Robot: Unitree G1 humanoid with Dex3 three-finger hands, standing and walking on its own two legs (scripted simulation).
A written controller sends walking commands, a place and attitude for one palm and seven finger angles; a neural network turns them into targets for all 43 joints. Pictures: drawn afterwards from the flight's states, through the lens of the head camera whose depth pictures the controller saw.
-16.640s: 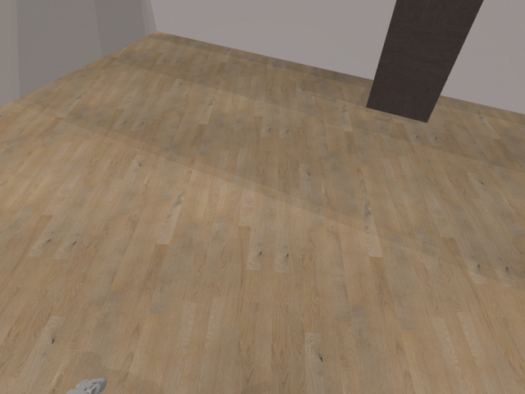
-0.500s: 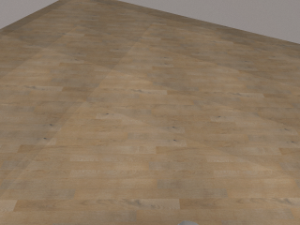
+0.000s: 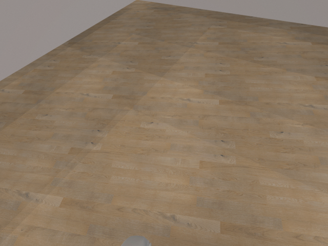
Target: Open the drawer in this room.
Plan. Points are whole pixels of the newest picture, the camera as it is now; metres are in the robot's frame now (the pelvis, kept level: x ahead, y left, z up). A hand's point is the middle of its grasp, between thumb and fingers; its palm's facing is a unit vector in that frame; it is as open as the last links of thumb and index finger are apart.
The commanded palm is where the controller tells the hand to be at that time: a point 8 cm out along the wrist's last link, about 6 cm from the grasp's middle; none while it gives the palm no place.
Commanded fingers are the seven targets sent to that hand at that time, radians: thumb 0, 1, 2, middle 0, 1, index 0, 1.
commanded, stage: turn or walk to find it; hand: left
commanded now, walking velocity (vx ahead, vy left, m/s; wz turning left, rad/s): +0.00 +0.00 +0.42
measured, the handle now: out of the picture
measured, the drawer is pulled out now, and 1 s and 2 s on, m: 0.00 0.00 0.00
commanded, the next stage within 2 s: stand and wait in 0.98 s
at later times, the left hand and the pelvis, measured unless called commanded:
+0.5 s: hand out of the picture -0.02 +0.27 -0.17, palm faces +0.28 -0.93 -0.25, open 7.4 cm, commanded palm none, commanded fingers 0.00 0.90 0.90 -0.20 -0.30 -0.20 -0.30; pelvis -0.02 +0.05 +0.00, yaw +12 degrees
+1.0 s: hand out of the picture -0.04 +0.19 -0.15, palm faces +0.44 -0.85 -0.28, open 7.4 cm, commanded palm none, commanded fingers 0.00 0.90 0.90 -0.20 -0.30 -0.20 -0.30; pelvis -0.02 -0.01 +0.00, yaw +26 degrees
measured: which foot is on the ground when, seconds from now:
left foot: up 0.00-0.24, down 0.26-0.72, up 0.74-1.00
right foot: down 0.00-0.26, up 0.28-0.70, down 0.72-1.00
